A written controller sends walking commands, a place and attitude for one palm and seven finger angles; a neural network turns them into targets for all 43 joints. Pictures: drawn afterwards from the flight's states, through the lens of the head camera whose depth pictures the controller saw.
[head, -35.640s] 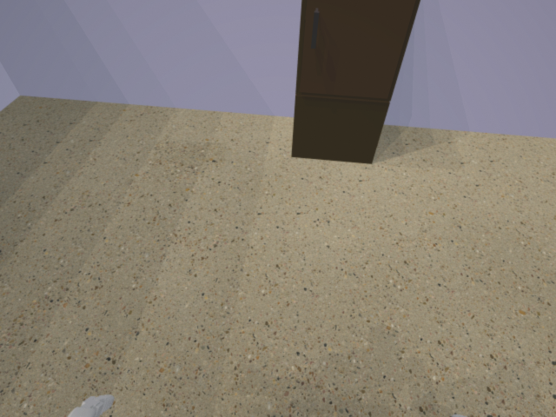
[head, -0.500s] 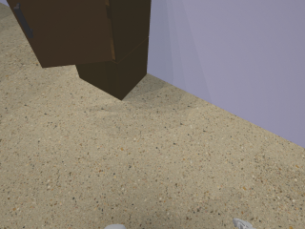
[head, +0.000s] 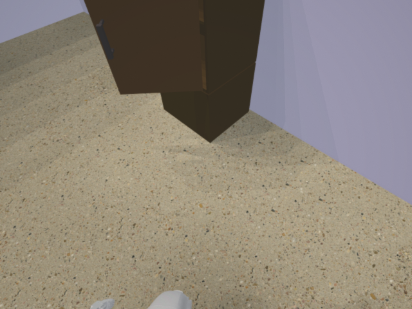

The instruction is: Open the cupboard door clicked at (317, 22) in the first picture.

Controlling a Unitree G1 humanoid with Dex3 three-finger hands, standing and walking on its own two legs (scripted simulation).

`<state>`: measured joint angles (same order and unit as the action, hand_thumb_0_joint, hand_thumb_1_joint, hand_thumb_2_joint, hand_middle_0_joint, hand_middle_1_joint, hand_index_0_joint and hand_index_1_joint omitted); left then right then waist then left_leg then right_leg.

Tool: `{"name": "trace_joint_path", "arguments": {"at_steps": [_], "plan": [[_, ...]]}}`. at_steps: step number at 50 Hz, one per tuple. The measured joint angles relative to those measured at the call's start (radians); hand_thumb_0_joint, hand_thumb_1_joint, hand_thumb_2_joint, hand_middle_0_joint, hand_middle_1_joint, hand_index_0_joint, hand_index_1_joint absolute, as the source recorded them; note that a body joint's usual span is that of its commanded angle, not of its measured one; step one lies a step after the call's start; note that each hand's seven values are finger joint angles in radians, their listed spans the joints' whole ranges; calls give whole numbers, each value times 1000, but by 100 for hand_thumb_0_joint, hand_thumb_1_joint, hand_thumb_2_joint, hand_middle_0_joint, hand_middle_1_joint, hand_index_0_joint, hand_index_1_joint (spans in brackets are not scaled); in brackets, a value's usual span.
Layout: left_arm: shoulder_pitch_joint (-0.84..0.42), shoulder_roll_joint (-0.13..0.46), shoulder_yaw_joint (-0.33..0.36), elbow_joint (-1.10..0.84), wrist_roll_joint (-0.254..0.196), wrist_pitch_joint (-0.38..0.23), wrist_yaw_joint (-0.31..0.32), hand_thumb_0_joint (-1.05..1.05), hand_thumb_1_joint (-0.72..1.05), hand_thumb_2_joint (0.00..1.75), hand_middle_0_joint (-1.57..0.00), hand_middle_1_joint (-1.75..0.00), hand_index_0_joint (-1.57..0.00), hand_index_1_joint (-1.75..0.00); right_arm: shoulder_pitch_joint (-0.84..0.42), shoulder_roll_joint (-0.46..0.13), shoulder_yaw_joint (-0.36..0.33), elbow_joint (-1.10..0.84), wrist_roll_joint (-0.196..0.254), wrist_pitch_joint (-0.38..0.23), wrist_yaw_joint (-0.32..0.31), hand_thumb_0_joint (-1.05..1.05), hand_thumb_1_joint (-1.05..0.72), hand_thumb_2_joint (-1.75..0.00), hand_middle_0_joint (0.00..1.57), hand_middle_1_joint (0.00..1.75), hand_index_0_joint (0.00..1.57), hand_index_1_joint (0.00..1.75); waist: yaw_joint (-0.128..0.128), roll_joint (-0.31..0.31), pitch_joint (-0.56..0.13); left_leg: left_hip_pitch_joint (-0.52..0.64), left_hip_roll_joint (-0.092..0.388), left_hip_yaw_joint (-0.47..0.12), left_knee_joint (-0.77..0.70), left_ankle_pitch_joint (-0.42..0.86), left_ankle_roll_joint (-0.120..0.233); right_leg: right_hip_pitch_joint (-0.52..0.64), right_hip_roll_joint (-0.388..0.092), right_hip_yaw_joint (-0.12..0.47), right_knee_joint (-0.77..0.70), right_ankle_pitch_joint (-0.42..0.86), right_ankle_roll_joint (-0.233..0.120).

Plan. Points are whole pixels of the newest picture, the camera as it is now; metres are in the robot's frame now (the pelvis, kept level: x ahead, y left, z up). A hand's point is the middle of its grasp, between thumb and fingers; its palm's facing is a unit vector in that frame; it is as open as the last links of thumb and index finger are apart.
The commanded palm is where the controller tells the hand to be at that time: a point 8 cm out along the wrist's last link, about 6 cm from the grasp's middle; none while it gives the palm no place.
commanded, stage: turn to face it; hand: left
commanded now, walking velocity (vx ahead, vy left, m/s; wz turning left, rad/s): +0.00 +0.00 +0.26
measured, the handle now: (106, 39) +1.05 +0.45 -0.04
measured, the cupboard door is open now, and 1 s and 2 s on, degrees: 46 46 46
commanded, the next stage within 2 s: take the last steps up to it in 0.04 s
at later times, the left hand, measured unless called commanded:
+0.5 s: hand out of the picture +0.08 +0.22 -0.16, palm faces +0.18 -0.95 -0.25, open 7.4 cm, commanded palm none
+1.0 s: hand out of the picture +0.11 +0.27 -0.19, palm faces +0.27 -0.95 -0.18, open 7.4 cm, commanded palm none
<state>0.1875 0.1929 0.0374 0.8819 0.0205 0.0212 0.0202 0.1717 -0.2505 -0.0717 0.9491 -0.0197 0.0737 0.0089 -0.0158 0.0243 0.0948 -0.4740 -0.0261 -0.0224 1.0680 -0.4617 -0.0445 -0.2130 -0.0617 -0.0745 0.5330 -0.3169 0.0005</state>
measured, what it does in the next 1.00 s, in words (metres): walks ahead: left foot, then right foot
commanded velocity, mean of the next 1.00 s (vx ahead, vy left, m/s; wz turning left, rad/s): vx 0.26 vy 0.11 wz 0.11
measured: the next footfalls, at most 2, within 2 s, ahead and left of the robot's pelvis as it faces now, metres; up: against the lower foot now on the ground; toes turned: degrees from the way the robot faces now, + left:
left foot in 0.18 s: +0.05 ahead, +0.13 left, +0.00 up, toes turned +6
right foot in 0.50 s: +0.12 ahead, -0.11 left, +0.00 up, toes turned +3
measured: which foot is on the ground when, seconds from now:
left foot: up 0.00-0.16, down 0.18-0.50, up 0.52-0.86, down 0.88-1.00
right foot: down 0.00-0.18, up 0.20-0.48, down 0.50-0.88, up 0.90-1.00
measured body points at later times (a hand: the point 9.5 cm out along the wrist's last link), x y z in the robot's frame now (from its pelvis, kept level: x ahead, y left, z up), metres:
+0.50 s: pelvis +0.05 +0.00 -0.01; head +0.07 +0.00 +0.44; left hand +0.08 +0.27 -0.14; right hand +0.11 -0.22 -0.16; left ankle +0.01 +0.12 -0.74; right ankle +0.07 -0.11 -0.74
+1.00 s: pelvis +0.19 +0.10 -0.01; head +0.22 +0.12 +0.44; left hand +0.10 +0.32 -0.17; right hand +0.33 -0.10 -0.15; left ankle +0.21 +0.21 -0.74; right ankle +0.13 -0.04 -0.66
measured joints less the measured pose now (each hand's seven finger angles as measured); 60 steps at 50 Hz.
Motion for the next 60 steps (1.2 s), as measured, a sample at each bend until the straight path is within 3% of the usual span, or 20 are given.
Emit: {"name": "trace_joint_path", "arguments": {"at_steps": [5, 8, 10, 12, 15, 17, 20, 24, 25, 27, 30, 32, 38, 43, 45, 47, 50, 52, 55, 60], "plan": [[42, -8, -3, 28, 5, -8, -3, 0, 90, 90, -21, -30, -20, -30, -17, 16, 10, 9, 6, -7, 2, 1, -91, -90, 20, 30, 20, 30, 18, -52, 7, 81, 22, 57, -200, 2, -11, 30, -31, -29, -27, 3, 8], [65, -3, 0, 51, 1, -8, -6, 0, 90, 90, -21, -30, -20, -30, -33, 24, 21, 9, 6, -24, -1, 0, -91, -90, 20, 30, 20, 30, 29, -69, 9, 166, 21, 72, -415, 108, -3, 21, -42, -47, 16, -26, 22], [77, 5, 4, 67, -8, 1, -10, 0, 90, 90, -21, -30, -20, -30, -36, 26, 26, 4, 1, -45, -3, 0, -91, -90, 20, 30, 20, 30, 30, -70, 0, 198, 22, 65, -503, 205, 36, -15, -45, -53, 100, -70, 37], [72, 22, 12, 84, -8, 24, -10, 0, 90, 90, -21, -30, -20, -30, -40, 42, 35, 0, -9, -53, -6, 0, -91, -90, 20, 30, 20, 30, 41, -90, 3, 187, 12, 68, -466, 167, 69, -80, -40, -11, 268, -196, 41], [58, 35, 22, 103, 2, 41, -22, 0, 90, 90, -21, -30, -20, -30, -17, 57, 46, -8, -16, -65, -14, 0, -91, -90, 20, 30, 20, 30, 44, -79, -10, 200, 17, 54, -493, 156, 76, -172, -17, 13, 463, -207, 32], [46, 38, 27, 104, 4, 35, -32, 0, 90, 90, -20, -30, -20, -29, 5, 63, 52, -2, -16, -75, -19, 0, -91, -90, 20, 30, 20, 30, 43, -64, -16, 220, 17, 39, -536, 178, 72, -204, -13, 17, 492, -171, 27], [29, 36, 27, 92, 3, 19, -41, 0, 90, 90, -20, -30, -20, -29, 40, 66, 57, 16, -15, -82, -19, 0, -91, -90, 21, 30, 21, 30, 38, -38, -26, 251, 16, 18, -587, 198, 71, -203, -12, 12, 400, -146, 25], [20, 29, 26, 71, 3, -8, -47, 0, 90, 90, -20, -30, -19, -29, 85, 63, 53, 47, -11, -73, -14, 0, -90, -90, 21, 30, 21, 30, 32, -10, -41, 267, 14, -1, -560, 163, 60, -112, 3, -6, 144, -82, 25], [27, 34, 25, 61, 5, -22, -48, 0, 90, 90, -20, -30, -20, -29, 102, 65, 51, 51, -6, -70, -12, 0, -90, -90, 21, 30, 21, 30, 33, -21, -52, 248, 4, 3, -508, 119, 63, -76, -3, 2, 61, -82, 17], [28, 20, 26, 63, 8, -44, -37, 0, 90, 90, -20, -30, -20, -29, 111, 54, 42, 71, -4, -54, -5, 0, -90, -90, 21, 30, 21, 30, 38, -7, -50, 181, 4, -1, -302, 2, 59, -67, -8, -11, 75, 14, 2], [69, -12, 18, 77, 5, -54, -25, 0, 90, 90, -20, -30, -20, -29, 107, 29, 25, 91, -13, -34, 10, 1, -91, -90, 21, 30, 21, 30, 38, 13, -61, 68, 23, 15, -50, 48, 45, -5, -13, -38, 36, -10, 1], [107, -25, 15, 96, 4, -60, -21, 0, 90, 90, -20, -30, -20, -29, 90, 23, 17, 87, -15, -31, 18, 1, -91, -90, 21, 30, 20, 30, 34, 2, -69, 9, 49, 36, 2, 133, 28, 41, -22, -39, -36, 6, 14], [178, -48, 1, 166, 6, -75, -25, 0, 90, 90, -21, -30, -20, -30, 33, 24, 11, 51, -7, -56, 33, 1, -91, -90, 20, 30, 20, 30, 43, -49, -52, -36, 94, 79, -232, 239, 0, 151, -62, -51, -191, 38, 44], [224, -46, 8, 211, 8, -65, -27, 0, 90, 90, -21, -30, -20, -30, -6, 31, 22, 33, -7, -87, 35, 0, -91, -90, 20, 30, 20, 30, 75, -64, -38, 61, 73, 121, -502, 254, 24, 187, -100, -63, -120, -59, 95], [239, -40, 11, 225, 3, -50, -28, 0, 90, 90, -21, -30, -20, -30, -18, 35, 25, 20, -14, -113, 25, 0, -91, -90, 20, 30, 20, 30, 69, -57, -38, 79, 70, 123, -505, 280, 56, 121, -108, -48, 81, -153, 75], [213, -20, 15, 233, 1, -25, -24, 0, 90, 90, -21, -30, -20, -30, -28, 63, 34, 11, -17, -125, 8, 0, -91, -90, 20, 30, 20, 30, 67, -79, -18, 84, 61, 140, -441, 235, 73, -1, -91, 12, 383, -213, 33], [156, -1, 21, 221, 3, -13, -25, 0, 90, 90, -20, -30, -20, -29, -5, 94, 50, 13, -17, -132, -9, 0, -91, -90, 20, 30, 20, 30, 61, -83, -18, 141, 57, 160, -480, 212, 73, -170, -60, 11, 626, -152, 5], [113, 2, 25, 196, 5, -14, -29, 1, 91, 90, -20, -30, -19, -29, 18, 98, 40, 22, -10, -140, -28, -1, -93, -90, 21, 30, 21, 30, 54, -74, -22, 190, 46, 171, -539, 222, 76, -243, -53, -1, 628, -95, 1], [51, -1, 27, 153, 4, -19, -34, 0, 91, 90, -20, -30, -19, -29, 58, 77, 37, 50, -14, -140, -30, -1, -95, -90, 21, 30, 21, 30, 42, -55, -34, 261, 29, 181, -621, 233, 85, -293, -49, -18, 503, -36, 0], [-33, -5, 28, 94, 4, -28, -40, 0, 91, 90, -20, -30, -19, -29, 131, 60, 37, 106, -18, -123, -20, -1, -93, -90, 21, 30, 21, 30, 18, -35, -49, 350, 14, 186, -672, 201, 75, -249, -35, -28, 233, 19, 1]]}}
